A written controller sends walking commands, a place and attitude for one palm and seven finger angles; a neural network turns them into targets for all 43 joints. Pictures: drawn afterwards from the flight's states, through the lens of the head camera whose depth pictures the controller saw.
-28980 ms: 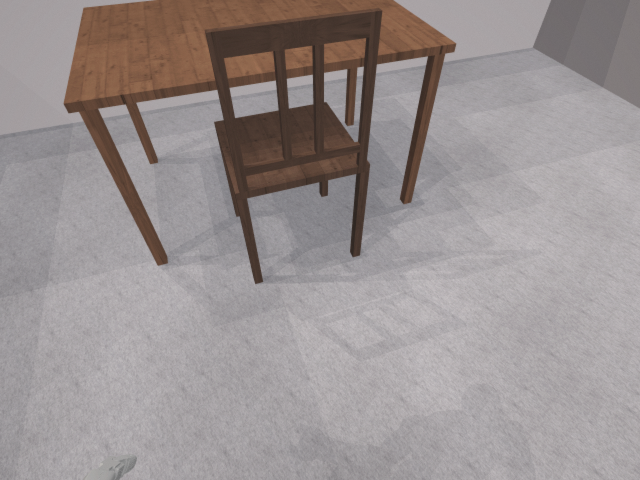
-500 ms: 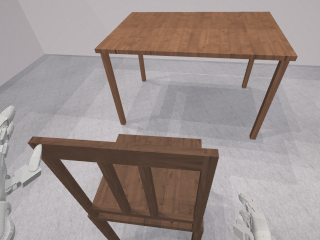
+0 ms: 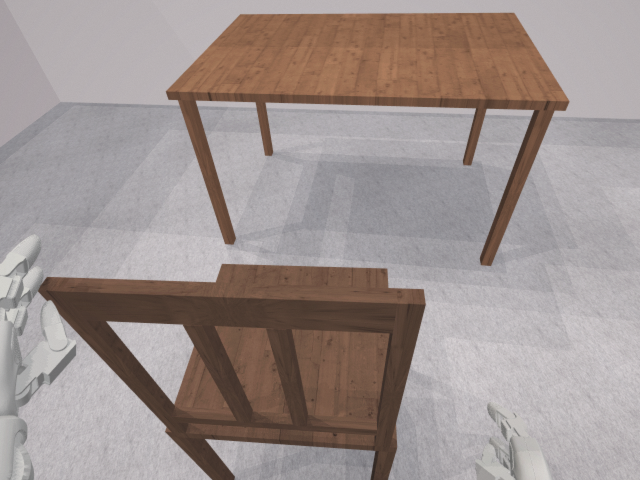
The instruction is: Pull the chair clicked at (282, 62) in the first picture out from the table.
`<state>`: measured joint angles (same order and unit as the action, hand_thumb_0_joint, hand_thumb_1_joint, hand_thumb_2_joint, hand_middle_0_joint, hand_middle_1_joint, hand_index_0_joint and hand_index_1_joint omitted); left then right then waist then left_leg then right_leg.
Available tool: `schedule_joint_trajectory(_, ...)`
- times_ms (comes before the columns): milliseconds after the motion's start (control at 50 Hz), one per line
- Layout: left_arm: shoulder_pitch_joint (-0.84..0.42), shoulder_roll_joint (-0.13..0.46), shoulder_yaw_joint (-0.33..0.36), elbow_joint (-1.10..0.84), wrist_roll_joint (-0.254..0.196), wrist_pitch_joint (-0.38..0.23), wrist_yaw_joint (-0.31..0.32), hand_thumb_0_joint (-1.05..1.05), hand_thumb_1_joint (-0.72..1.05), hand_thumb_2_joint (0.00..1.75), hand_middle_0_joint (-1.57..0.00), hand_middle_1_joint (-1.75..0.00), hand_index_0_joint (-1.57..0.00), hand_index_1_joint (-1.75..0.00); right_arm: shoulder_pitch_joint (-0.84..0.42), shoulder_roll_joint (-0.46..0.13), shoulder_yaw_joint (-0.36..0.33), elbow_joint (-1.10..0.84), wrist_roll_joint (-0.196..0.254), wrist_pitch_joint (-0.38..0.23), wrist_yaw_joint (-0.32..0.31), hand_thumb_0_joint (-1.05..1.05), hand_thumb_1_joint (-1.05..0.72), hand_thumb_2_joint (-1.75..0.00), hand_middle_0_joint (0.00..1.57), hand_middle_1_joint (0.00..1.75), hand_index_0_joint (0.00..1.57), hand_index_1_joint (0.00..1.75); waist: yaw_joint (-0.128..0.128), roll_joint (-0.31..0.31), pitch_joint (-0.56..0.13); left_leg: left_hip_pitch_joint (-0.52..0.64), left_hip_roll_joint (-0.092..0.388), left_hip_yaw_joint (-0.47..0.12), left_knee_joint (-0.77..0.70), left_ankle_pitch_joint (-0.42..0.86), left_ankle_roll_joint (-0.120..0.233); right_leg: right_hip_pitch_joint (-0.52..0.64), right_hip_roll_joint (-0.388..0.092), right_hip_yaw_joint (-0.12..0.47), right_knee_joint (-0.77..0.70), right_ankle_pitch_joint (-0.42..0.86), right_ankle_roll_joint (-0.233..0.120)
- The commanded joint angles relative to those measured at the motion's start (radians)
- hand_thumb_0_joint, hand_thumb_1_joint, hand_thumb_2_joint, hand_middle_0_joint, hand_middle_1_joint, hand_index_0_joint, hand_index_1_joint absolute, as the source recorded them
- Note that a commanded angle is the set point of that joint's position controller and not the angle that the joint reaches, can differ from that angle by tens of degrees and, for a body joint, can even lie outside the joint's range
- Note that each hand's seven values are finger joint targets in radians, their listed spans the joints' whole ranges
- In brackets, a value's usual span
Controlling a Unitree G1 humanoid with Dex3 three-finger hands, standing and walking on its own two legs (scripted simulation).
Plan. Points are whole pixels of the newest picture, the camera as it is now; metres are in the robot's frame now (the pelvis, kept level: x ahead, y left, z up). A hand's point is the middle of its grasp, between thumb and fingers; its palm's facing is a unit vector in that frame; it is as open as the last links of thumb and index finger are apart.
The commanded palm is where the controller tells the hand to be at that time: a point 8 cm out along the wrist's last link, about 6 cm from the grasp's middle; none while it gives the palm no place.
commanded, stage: step back with the hand held close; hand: left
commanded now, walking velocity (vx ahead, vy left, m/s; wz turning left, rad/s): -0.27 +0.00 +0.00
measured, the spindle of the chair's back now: (225, 376) +0.27 +0.19 -0.06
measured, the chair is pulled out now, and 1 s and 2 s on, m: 0.69 0.69 0.69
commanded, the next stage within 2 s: stop stepping back and stand still in 1.62 s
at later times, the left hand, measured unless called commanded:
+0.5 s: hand (33, 385) +0.15 +0.27 +0.16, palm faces +0.38 -0.76 -0.53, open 7.4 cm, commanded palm +0.09 +0.31 +0.18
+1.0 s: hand out of the picture +0.09 +0.27 +0.16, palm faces +0.44 -0.74 -0.51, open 7.4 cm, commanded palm +0.03 +0.31 +0.18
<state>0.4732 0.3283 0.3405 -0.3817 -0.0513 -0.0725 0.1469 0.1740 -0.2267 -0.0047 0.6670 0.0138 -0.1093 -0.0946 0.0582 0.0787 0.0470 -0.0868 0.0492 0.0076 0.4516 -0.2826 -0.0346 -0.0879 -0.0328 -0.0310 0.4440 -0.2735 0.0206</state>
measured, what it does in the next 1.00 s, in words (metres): shifts its weight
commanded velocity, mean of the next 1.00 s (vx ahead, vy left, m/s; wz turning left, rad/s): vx -0.30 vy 0.00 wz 0.02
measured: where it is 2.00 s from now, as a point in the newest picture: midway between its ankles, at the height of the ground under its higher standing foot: outside the picture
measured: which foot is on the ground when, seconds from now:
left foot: down 0.00-1.00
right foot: down 0.00-1.00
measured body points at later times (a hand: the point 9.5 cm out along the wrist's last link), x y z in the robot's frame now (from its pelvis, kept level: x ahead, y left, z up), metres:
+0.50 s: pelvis -0.05 +0.02 -0.01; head -0.03 +0.01 +0.44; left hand +0.12 +0.31 +0.19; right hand +0.12 -0.22 -0.10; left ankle -0.02 +0.14 -0.74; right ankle -0.02 -0.13 -0.74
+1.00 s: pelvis -0.11 +0.01 -0.02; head -0.08 +0.01 +0.43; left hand +0.06 +0.31 +0.19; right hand +0.07 -0.21 -0.11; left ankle -0.02 +0.14 -0.74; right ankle -0.03 -0.13 -0.74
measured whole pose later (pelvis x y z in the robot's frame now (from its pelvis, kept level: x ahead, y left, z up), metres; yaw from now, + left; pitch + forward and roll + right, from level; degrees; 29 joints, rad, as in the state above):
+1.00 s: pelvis -0.11 +0.01 -0.02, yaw +1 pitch +0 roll -1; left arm 0.55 0.41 0.45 -0.54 -0.03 -0.24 0.17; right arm 0.20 -0.20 0.00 0.60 0.00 -0.13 -0.08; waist 0.01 0.02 0.06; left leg -0.46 0.04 -0.01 0.69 -0.30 0.00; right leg -0.41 -0.02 0.00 0.62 -0.22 0.02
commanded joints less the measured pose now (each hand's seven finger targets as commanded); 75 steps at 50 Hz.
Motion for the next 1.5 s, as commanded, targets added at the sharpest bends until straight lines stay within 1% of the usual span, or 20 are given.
schedule_joint_trajectory(0, -0.296, 0.360, 0.257, -0.376, -0.014, -0.131, 0.020, 0.00, 0.90, 0.90, -0.20, -0.30, -0.20, -0.30, -0.123, -0.106, -0.011, -0.220, 0.012, -0.049, 0.000, 0.00, -0.90, -0.90, 0.20, 0.30, 0.20, 0.30, -0.030, 0.075, -0.005, -0.041, 0.014, 0.001, -0.044, 0.176, 0.058, -0.093, -0.053, 0.083, -0.110, 0.305, -0.040)
schedule_joint_trajectory(60, -0.081, 0.241, 0.189, -0.205, -0.009, -0.127, -0.001, 0.00, 0.90, 0.90, -0.20, -0.30, -0.20, -0.30, -0.125, -0.101, -0.033, -0.193, 0.002, -0.026, 0.006, 0.00, -0.90, -0.90, 0.20, 0.30, 0.20, 0.30, -0.036, -0.076, -0.030, -0.053, 0.018, -0.010, -0.024, 0.186, 0.056, -0.088, -0.076, 0.101, -0.094, 0.396, -0.039)
schedule_joint_trajectory(120, 0.058, 0.175, 0.152, -0.138, -0.009, -0.117, -0.012, 0.00, 0.90, 0.90, -0.20, -0.30, -0.20, -0.30, -0.121, -0.109, -0.046, -0.207, 0.001, 0.014, 0.016, 0.00, -0.90, -0.90, 0.20, 0.30, 0.20, 0.30, -0.037, -0.044, -0.089, -0.050, 0.042, -0.009, -0.038, 0.279, 0.054, -0.065, -0.070, 0.078, -0.058, 0.384, -0.028)
schedule_joint_trajectory(260, 0.114, 0.247, 0.202, -0.284, -0.004, -0.122, 0.005, 0.00, 0.90, 0.90, -0.20, -0.30, -0.20, -0.30, -0.148, -0.098, -0.057, -0.253, 0.004, 0.055, 0.010, 0.00, -0.90, -0.90, 0.20, 0.30, 0.20, 0.30, -0.033, -0.089, -0.201, -0.070, 0.078, -0.028, -0.035, 0.384, 0.063, -0.055, -0.062, 0.040, 0.014, 0.361, -0.007)
schedule_joint_trajectory(360, 0.147, 0.256, 0.227, -0.312, -0.005, -0.139, 0.027, 0.00, 0.90, 0.90, -0.20, -0.30, -0.20, -0.30, -0.132, -0.094, -0.057, -0.246, 0.004, 0.037, 0.001, 0.00, -0.90, -0.90, 0.20, 0.30, 0.20, 0.30, -0.033, 0.041, -0.201, -0.135, 0.109, -0.054, -0.059, 0.351, 0.073, -0.076, -0.050, 0.028, 0.072, 0.247, -0.005)
schedule_joint_trajectory(460, 0.114, 0.244, 0.211, -0.311, -0.006, -0.148, 0.031, 0.00, 0.90, 0.90, -0.20, -0.30, -0.20, -0.30, -0.110, -0.097, -0.056, -0.238, 0.006, 0.017, -0.004, 0.00, -0.90, -0.90, 0.20, 0.30, 0.20, 0.30, -0.040, 0.041, -0.137, -0.277, 0.105, -0.065, -0.056, 0.090, 0.073, -0.091, -0.050, 0.055, 0.065, 0.161, -0.012)
schedule_joint_trajectory(580, 0.032, 0.263, 0.191, -0.319, 0.004, -0.158, 0.045, 0.00, 0.90, 0.90, -0.20, -0.30, -0.20, -0.30, -0.071, -0.098, -0.051, -0.226, -0.002, -0.008, -0.007, 0.00, -0.90, -0.90, 0.20, 0.30, 0.20, 0.30, -0.056, -0.155, -0.075, -0.218, -0.004, -0.023, 0.133, -0.160, 0.043, -0.336, -0.147, 0.197, -0.157, -0.171, -0.074)
schedule_joint_trajectory(660, 0.014, 0.275, 0.208, -0.328, 0.011, -0.168, 0.058, 0.00, 0.90, 0.90, -0.20, -0.30, -0.20, -0.30, -0.079, -0.102, -0.040, -0.221, -0.009, -0.021, -0.011, 0.00, -0.90, -0.90, 0.20, 0.30, 0.20, 0.30, -0.055, -0.095, -0.090, -0.231, 0.035, -0.081, 0.038, -0.158, 0.061, -0.328, -0.106, 0.134, -0.098, -0.189, -0.049)
schedule_joint_trajectory(760, 0.055, 0.254, 0.235, -0.322, 0.019, -0.192, 0.056, 0.00, 0.90, 0.90, -0.20, -0.30, -0.20, -0.30, -0.086, -0.116, -0.049, -0.251, 0.012, -0.047, -0.015, 0.00, -0.90, -0.90, 0.20, 0.30, 0.20, 0.30, -0.044, 0.160, -0.109, -0.575, 0.188, -0.225, -0.221, -0.451, 0.122, -0.012, 0.021, 0.016, 0.252, -0.095, 0.005)
schedule_joint_trajectory(840, 0.078, 0.271, 0.230, -0.361, 0.010, -0.206, 0.041, 0.00, 0.90, 0.90, -0.20, -0.30, -0.20, -0.30, -0.072, -0.113, -0.052, -0.238, 0.002, -0.059, -0.002, 0.00, -0.90, -0.90, 0.20, 0.30, 0.20, 0.30, -0.050, 0.047, -0.099, -0.451, 0.109, -0.137, -0.039, -0.176, 0.096, -0.126, -0.023, 0.075, 0.130, 0.093, -0.020)
schedule_joint_trajectory(900, 0.056, 0.281, 0.253, -0.355, 0.020, -0.227, 0.040, 0.00, 0.90, 0.90, -0.20, -0.30, -0.20, -0.30, -0.064, -0.123, -0.057, -0.221, -0.008, -0.075, -0.004, 0.00, -0.90, -0.90, 0.20, 0.30, 0.20, 0.30, -0.052, 0.063, -0.066, -0.559, 0.097, -0.126, -0.048, -0.404, 0.096, -0.126, -0.030, 0.122, 0.101, -0.108, -0.034)
schedule_joint_trajectory(960, 0.033, 0.282, 0.248, -0.374, 0.017, -0.242, 0.043, 0.00, 0.90, 0.90, -0.20, -0.30, -0.20, -0.30, -0.046, -0.108, -0.054, -0.218, -0.014, -0.083, 0.005, 0.00, -0.90, -0.90, 0.20, 0.30, 0.20, 0.30, -0.057, -0.080, -0.066, -0.448, 0.034, -0.102, 0.078, -0.356, 0.067, -0.290, -0.073, 0.199, -0.024, -0.225, -0.071)
schedule_joint_trajectory(1060, 0.044, 0.298, 0.270, -0.372, 0.010, -0.254, 0.057, 0.00, 0.90, 0.90, -0.20, -0.30, -0.20, -0.30, -0.044, -0.085, -0.059, -0.173, -0.025, -0.078, 0.012, 0.00, -0.90, -0.90, 0.20, 0.30, 0.20, 0.30, -0.065, -0.157, -0.182, -0.248, 0.001, -0.078, 0.188, -0.120, 0.050, -0.337, -0.164, 0.215, -0.055, -0.012, -0.110)
schedule_joint_trajectory(1120, 0.093, 0.288, 0.281, -0.386, 0.002, -0.264, 0.051, 0.00, 0.90, 0.90, -0.20, -0.30, -0.20, -0.30, -0.072, -0.097, -0.061, -0.185, -0.018, -0.080, 0.006, 0.00, -0.90, -0.90, 0.20, 0.30, 0.20, 0.30, -0.060, 0.030, -0.199, -0.314, 0.113, -0.189, -0.020, -0.055, 0.087, -0.247, -0.033, 0.092, 0.137, 0.008, -0.041)
schedule_joint_trajectory(1200, 0.087, 0.288, 0.312, -0.317, 0.010, -0.276, 0.042, 0.00, 0.90, 0.90, -0.20, -0.30, -0.20, -0.30, -0.078, -0.118, -0.076, -0.190, -0.002, -0.101, -0.003, 0.00, -0.90, -0.90, 0.20, 0.30, 0.20, 0.30, -0.068, 0.207, -0.121, -0.684, 0.282, -0.288, -0.233, -0.405, 0.182, -0.026, 0.059, 0.042, 0.476, -0.146, -0.002)
schedule_joint_trajectory(1320, 0.065, 0.280, 0.262, -0.352, -0.003, -0.314, 0.006, 0.00, 0.90, 0.90, -0.20, -0.30, -0.20, -0.30, -0.047, -0.094, -0.062, -0.138, -0.024, -0.141, 0.026, 0.00, -0.90, -0.90, 0.20, 0.30, 0.20, 0.30, -0.044, 0.052, -0.116, -0.343, 0.149, -0.169, 0.084, -0.011, 0.110, -0.168, -0.024, 0.053, -0.021, 0.061, -0.034)
schedule_joint_trajectory(1360, 0.022, 0.301, 0.242, -0.377, -0.001, -0.319, 0.008, 0.00, 0.90, 0.90, -0.20, -0.30, -0.20, -0.30, -0.034, -0.083, -0.075, -0.141, -0.016, -0.140, 0.033, 0.00, -0.90, -0.90, 0.20, 0.30, 0.20, 0.30, -0.061, -0.256, -0.176, -0.334, -0.059, -0.005, 0.391, -0.104, 0.010, -0.233, -0.247, 0.373, -0.144, 0.283, -0.138)
schedule_joint_trajectory(1380, 0.024, 0.308, 0.230, -0.368, -0.007, -0.301, 0.018, 0.00, 0.90, 0.90, -0.20, -0.30, -0.20, -0.30, -0.063, -0.098, -0.097, -0.140, -0.010, -0.131, 0.041, 0.00, -0.90, -0.90, 0.20, 0.30, 0.20, 0.30, -0.040, -0.328, -0.179, -0.369, -0.083, -0.050, 0.642, -0.191, 0.010, -0.245, -0.382, 0.458, -0.186, 0.354, -0.223)
schedule_joint_trajectory(1420, 0.062, 0.311, 0.254, -0.342, -0.001, -0.282, 0.028, 0.00, 0.90, 0.90, -0.20, -0.30, -0.20, -0.30, -0.082, -0.056, -0.073, -0.146, -0.017, -0.106, 0.031, 0.00, -0.90, -0.90, 0.20, 0.30, 0.20, 0.30, -0.053, -0.206, -0.195, -0.479, -0.063, -0.101, 0.835, -0.250, 0.010, -0.155, -0.386, 0.360, -0.115, 0.508, -0.271)
schedule_joint_trajectory(1480, 0.090, 0.300, 0.282, -0.286, 0.011, -0.284, 0.042, 0.00, 0.90, 0.90, -0.20, -0.30, -0.20, -0.30, -0.123, -0.017, -0.026, -0.160, -0.018, -0.061, 0.002, 0.00, -0.90, -0.90, 0.20, 0.30, 0.20, 0.30, -0.067, -0.164, -0.144, -0.438, -0.015, -0.084, 0.499, -0.242, 0.008, -0.112, -0.231, 0.154, 0.008, 0.697, -0.162)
